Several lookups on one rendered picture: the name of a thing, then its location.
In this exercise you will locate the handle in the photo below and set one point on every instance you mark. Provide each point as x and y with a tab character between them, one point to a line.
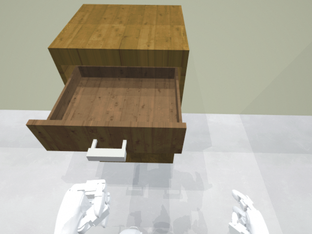
104	154

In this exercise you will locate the left robot hand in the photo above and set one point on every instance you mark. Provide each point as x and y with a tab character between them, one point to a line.
89	198

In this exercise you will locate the right robot hand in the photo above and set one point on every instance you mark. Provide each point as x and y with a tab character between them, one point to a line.
252	221

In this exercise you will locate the cabinet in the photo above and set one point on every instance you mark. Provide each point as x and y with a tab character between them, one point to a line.
124	35

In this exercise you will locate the drawer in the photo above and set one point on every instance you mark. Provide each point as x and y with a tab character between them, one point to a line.
139	104

